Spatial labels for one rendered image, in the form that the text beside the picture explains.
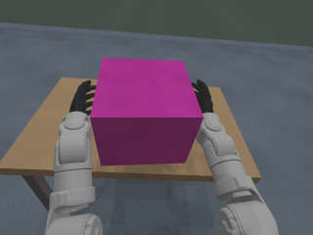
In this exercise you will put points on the robot right upper arm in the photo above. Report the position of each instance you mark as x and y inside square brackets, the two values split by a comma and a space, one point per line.
[247, 218]

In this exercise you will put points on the robot right hand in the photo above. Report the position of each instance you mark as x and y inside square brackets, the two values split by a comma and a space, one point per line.
[203, 96]

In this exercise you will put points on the robot left hand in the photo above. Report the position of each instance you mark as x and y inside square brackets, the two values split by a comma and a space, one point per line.
[79, 103]

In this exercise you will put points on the table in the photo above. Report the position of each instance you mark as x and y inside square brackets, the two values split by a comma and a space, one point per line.
[32, 154]

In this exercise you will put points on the robot right forearm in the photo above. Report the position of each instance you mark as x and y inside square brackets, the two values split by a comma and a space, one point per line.
[231, 184]

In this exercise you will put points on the robot left upper arm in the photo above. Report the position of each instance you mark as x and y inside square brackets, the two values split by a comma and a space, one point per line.
[81, 224]

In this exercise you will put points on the robot left forearm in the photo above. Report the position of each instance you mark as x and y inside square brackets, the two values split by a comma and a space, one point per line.
[73, 163]

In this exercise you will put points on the carton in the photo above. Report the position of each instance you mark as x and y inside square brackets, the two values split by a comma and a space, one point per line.
[144, 112]

